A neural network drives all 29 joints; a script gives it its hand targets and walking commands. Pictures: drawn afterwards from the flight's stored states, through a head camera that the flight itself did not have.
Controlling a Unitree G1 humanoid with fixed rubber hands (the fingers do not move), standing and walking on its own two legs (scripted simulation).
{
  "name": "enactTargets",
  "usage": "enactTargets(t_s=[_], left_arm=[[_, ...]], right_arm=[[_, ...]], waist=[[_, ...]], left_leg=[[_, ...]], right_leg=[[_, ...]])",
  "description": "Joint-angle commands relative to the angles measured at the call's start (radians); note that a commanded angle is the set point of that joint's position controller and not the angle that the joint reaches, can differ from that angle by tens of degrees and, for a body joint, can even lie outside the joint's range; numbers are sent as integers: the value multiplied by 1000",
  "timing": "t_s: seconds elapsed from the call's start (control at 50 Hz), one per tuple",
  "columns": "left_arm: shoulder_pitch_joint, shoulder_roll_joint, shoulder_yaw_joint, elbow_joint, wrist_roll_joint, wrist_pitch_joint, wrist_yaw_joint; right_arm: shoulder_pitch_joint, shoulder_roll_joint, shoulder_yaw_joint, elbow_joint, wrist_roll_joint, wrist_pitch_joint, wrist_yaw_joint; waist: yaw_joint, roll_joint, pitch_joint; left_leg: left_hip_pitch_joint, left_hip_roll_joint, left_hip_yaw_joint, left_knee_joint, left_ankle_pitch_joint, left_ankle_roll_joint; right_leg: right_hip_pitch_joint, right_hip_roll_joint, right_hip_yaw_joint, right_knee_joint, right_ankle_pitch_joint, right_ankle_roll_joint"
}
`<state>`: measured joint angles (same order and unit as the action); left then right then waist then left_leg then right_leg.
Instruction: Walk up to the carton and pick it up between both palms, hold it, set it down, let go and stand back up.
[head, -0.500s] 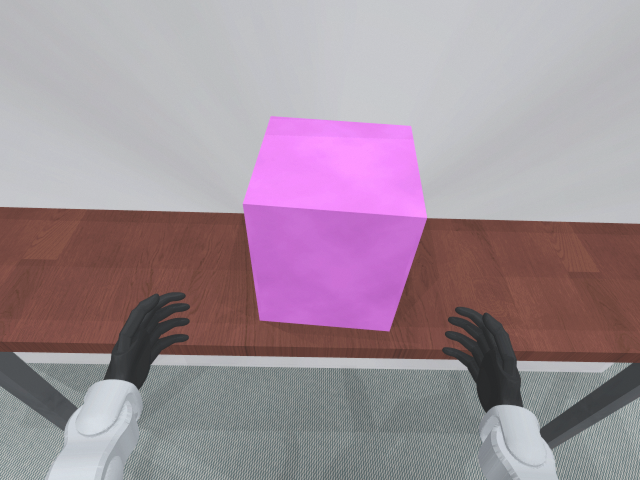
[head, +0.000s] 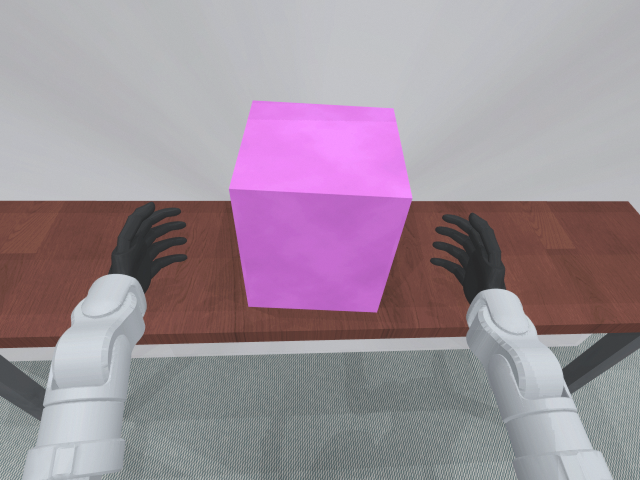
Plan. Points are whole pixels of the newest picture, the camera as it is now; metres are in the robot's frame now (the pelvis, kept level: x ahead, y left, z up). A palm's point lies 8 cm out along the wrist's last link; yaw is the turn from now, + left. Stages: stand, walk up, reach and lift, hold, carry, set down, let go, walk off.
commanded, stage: reach and lift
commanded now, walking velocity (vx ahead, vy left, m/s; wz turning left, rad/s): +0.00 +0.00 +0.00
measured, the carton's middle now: (317, 211) +0.49 +0.04 +0.06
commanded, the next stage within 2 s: none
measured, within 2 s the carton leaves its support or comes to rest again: neither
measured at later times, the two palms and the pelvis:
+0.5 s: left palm (132, 191) +0.38 +0.25 +0.17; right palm (475, 208) +0.41 -0.15 +0.16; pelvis +0.00 +0.00 +0.00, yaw +1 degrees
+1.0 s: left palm (139, 129) +0.44 +0.25 +0.22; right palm (479, 142) +0.46 -0.15 +0.22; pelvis +0.00 +0.00 +0.00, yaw +1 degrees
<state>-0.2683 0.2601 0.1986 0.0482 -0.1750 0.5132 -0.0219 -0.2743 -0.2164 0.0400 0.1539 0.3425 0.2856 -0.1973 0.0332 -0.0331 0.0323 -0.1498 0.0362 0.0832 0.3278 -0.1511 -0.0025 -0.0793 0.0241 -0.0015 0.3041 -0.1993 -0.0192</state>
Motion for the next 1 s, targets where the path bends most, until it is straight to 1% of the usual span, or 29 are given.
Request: enactTargets(t_s=[0.0, 0.12, 0.24, 0.48, 0.74, 0.98], left_arm=[[-402, 162, 38, -138, -4, 3, 14], [-552, 201, 35, -44, -12, 35, 28], [-683, 236, 27, 58, -18, 45, 33], [-924, 298, -14, 242, -33, 27, 37], [-1172, 334, -80, 483, -54, -23, 43], [-1409, 353, -155, 738, -104, -106, 58]], right_arm=[[-384, -109, -53, -109, 6, -7, 2], [-543, -133, -59, -16, 20, 27, 4], [-680, -155, -61, 85, 35, 50, 8], [-916, -205, -57, 278, 65, 55, 24], [-1164, -259, -34, 506, 98, 39, 47], [-1375, -282, -27, 707, 102, 30, 62]], waist=[[-3, 71, -334], [-5, 70, -396], [-9, 68, -440], [-25, 85, -537], [-24, 86, -633], [-25, 88, -715]], left_leg=[[234, -22, -29, 17, 250, -4], [231, -18, -30, 27, 239, 4], [231, -16, -37, 39, 250, 7], [243, -16, -58, 74, 332, -3], [227, -20, -74, 96, 379, -12], [194, -21, -83, 109, 362, -29]], right_leg=[[-95, 1, 15, -39, 200, 34], [-98, 6, 8, -27, 194, 38], [-97, 10, 3, -24, 210, 40], [-90, 15, -11, -12, 318, 47], [-96, 17, -25, 5, 418, 56], [-139, 18, -35, 16, 454, 54]])
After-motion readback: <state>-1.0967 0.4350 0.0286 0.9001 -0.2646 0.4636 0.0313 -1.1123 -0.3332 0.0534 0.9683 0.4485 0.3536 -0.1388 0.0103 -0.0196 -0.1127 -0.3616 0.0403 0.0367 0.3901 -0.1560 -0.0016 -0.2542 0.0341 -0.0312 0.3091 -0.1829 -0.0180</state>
